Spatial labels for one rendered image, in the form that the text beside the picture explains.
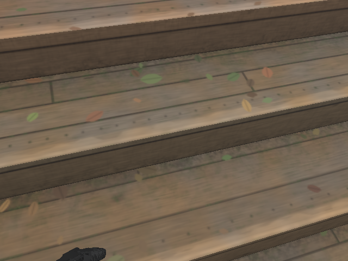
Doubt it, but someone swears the robot left hand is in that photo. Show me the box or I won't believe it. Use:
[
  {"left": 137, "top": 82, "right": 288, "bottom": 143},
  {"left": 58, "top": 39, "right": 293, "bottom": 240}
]
[{"left": 56, "top": 247, "right": 106, "bottom": 261}]

